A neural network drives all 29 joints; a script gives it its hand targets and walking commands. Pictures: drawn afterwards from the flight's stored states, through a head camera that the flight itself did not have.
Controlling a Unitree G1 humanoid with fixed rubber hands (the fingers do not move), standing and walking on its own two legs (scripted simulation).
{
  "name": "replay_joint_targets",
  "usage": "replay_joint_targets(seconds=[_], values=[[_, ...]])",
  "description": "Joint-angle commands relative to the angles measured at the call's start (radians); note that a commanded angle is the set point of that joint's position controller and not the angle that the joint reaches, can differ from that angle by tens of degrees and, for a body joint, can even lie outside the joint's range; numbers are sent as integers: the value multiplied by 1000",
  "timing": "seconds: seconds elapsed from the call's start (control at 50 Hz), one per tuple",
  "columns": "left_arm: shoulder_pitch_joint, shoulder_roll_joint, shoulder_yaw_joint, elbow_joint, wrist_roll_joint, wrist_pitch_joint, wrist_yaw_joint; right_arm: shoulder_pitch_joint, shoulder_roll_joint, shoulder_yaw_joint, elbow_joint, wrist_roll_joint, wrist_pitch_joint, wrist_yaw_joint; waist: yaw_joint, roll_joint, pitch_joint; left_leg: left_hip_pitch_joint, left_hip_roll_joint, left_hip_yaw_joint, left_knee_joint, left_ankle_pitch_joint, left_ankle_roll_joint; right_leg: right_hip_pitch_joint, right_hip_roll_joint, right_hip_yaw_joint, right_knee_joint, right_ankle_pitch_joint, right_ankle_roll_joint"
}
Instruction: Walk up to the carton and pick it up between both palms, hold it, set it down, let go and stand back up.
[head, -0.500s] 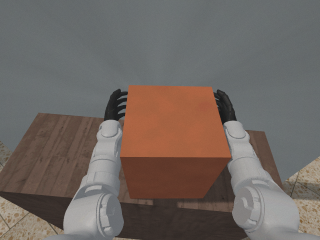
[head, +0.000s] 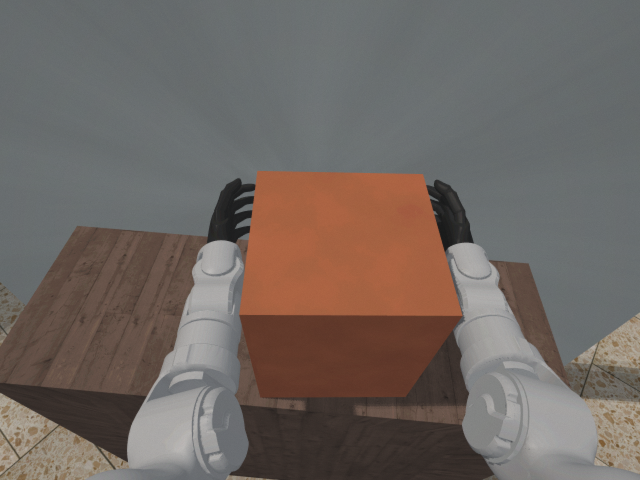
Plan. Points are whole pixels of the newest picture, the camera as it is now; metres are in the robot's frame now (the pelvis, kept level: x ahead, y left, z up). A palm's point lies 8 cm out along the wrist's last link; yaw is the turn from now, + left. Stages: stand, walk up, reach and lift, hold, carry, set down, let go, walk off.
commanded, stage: set down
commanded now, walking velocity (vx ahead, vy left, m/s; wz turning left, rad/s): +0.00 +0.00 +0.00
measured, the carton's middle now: (336, 292) +0.36 +0.02 +0.02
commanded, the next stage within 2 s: none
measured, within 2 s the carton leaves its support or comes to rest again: neither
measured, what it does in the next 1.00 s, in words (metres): stands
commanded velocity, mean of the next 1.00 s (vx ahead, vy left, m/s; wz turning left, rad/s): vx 0.00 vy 0.00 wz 0.00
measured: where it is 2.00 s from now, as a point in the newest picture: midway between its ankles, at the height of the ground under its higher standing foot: outside the picture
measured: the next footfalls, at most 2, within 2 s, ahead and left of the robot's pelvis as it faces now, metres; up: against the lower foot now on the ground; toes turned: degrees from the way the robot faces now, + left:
none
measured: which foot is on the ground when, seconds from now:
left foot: down 0.00-1.00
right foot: down 0.00-1.00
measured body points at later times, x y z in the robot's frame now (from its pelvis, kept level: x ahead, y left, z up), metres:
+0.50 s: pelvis -0.01 +0.00 -0.01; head +0.05 +0.01 +0.44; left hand +0.42 +0.18 +0.05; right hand +0.45 -0.14 +0.06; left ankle -0.02 +0.15 -0.75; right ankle -0.02 -0.13 -0.75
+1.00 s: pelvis -0.03 +0.00 -0.01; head +0.02 +0.00 +0.44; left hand +0.36 +0.20 +0.02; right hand +0.42 -0.18 +0.06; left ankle -0.02 +0.15 -0.75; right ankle -0.02 -0.13 -0.75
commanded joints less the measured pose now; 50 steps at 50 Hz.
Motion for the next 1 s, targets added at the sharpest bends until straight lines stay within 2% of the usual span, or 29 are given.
replay_joint_targets(seconds=[0.0,0.02,0.04,0.06,0.14,0.16,0.18,0.2,0.26,0.3,0.32,0.34,0.38,0.42,0.5,0.54,0.6,0.66,0.68,0.7,0.74,0.78,0.82,0.84,0.86,0.88,0.9,0.96,0.98], values=[[-451,-348,-160,-46,38,-50,-44,-469,344,91,-97,-57,-93,74,33,50,-429,144,-55,181,22,534,-23,77,45,-84,38,283,26],[-431,-350,-152,-47,48,-50,-37,-469,364,107,-80,-70,-88,73,54,44,-416,144,-51,174,23,538,-23,68,50,-92,35,266,29],[-445,-322,-135,-59,52,-62,-33,-413,313,73,-71,-85,-89,65,35,52,-444,179,-51,172,37,609,-24,71,48,-92,37,302,30],[-427,-313,-115,-40,58,-61,-32,-446,319,86,-92,-84,-92,54,67,37,-399,170,-48,166,39,605,-17,65,53,-97,36,266,26],[-433,-22,-138,-65,-22,-98,56,-416,-20,92,-56,46,-107,-12,49,43,-470,128,-44,176,55,575,-30,48,61,-95,48,274,21],[-419,16,-147,-64,-37,-93,75,-433,-56,122,-13,97,-99,-25,74,67,-447,123,-42,170,63,588,-37,15,68,-89,46,246,13],[-495,17,-195,-61,-79,-85,84,-484,-57,140,-9,120,-87,-36,39,86,-433,95,-44,154,60,545,-43,-24,73,-88,35,204,4],[-471,102,-193,-16,-105,-74,106,-483,-179,179,-16,191,-83,-51,71,125,-474,124,-47,167,83,595,-48,-5,81,-81,50,262,-4],[-542,161,-241,18,-212,-101,143,-599,-267,295,2,309,-84,-98,91,57,-631,31,-51,164,122,590,-53,19,94,-50,94,410,-13],[-544,148,-279,43,-246,-119,150,-561,-273,337,64,373,-83,-106,92,87,-651,99,-34,150,154,659,-76,-51,103,-44,90,333,-19],[-566,167,-279,54,-262,-128,152,-606,-284,375,35,412,-87,-110,119,79,-683,79,-35,146,169,673,-74,-65,104,-33,101,374,-27],[-574,205,-285,52,-283,-157,153,-607,-308,389,-23,434,-96,-118,94,46,-775,82,-37,135,168,651,-78,-34,107,-23,111,429,-23],[-593,222,-301,173,-323,-158,146,-628,-324,409,51,458,-73,-122,93,23,-708,18,-28,135,166,589,-67,-48,100,-19,123,371,-28],[-590,226,-307,174,-361,-171,145,-664,-348,461,20,492,-76,-123,118,15,-740,12,-35,151,168,584,-56,-52,94,-14,126,398,-32],[-596,235,-336,105,-372,-170,144,-625,-413,430,64,507,-88,-114,78,98,-811,177,-20,128,219,776,-84,-180,107,-40,110,377,-34],[-554,246,-335,162,-389,-177,141,-637,-404,471,34,531,-85,-104,113,22,-807,98,-31,140,214,702,-70,-159,99,-31,111,379,-32],[-536,256,-330,158,-379,-213,128,-614,-404,481,24,545,-99,-104,90,28,-832,82,-23,134,206,723,-75,-112,97,-22,139,473,-24],[-444,261,-311,180,-354,-197,110,-509,-429,543,122,571,-108,-98,106,30,-703,105,-22,129,200,766,-70,-88,99,-21,132,484,-19],[-435,264,-313,153,-382,-205,107,-522,-438,566,37,591,-125,-97,117,2,-766,63,-37,137,193,695,-67,-43,102,-20,134,484,-17],[-407,256,-315,186,-384,-207,94,-496,-434,602,90,623,-120,-93,104,-36,-692,49,-43,134,175,662,-53,-27,98,-17,130,513,-10],[-383,283,-306,131,-384,-226,85,-486,-443,610,36,624,-142,-96,116,-5,-772,76,-47,144,180,683,-54,2,93,-8,153,586,7],[-373,291,-329,91,-380,-252,93,-439,-460,598,63,621,-160,-88,83,19,-779,79,-41,139,169,647,-59,-1,100,-17,149,533,-2],[-469,321,-313,119,-389,-263,92,-530,-449,635,65,661,-132,-76,116,-19,-700,26,-44,146,146,541,-48,-39,98,-13,126,370,-4],[-338,270,-342,131,-410,-257,81,-393,-426,671,115,686,-132,-63,90,0,-654,53,-54,132,152,550,-42,-25,88,-9,121,382,-13],[-292,255,-366,36,-428,-262,87,-391,-468,648,32,681,-148,-59,70,-1,-735,83,-41,124,153,623,-53,11,101,-16,125,448,-21],[-346,271,-349,32,-410,-270,84,-433,-454,670,45,689,-147,-58,96,15,-772,85,-51,131,158,617,-46,8,96,-6,135,461,-17],[-392,262,-375,9,-437,-283,86,-423,-457,637,46,674,-149,-57,75,41,-794,78,-48,127,159,575,-52,-35,96,-17,139,371,-22],[-274,261,-371,-33,-435,-274,92,-351,-485,630,23,687,-148,-45,63,5,-748,94,-44,124,161,606,-52,-9,107,-17,138,432,-21],[-286,309,-345,-75,-430,-273,93,-360,-481,639,-28,684,-155,-51,88,6,-762,96,-48,130,160,609,-48,22,105,-2,135,450,-12]])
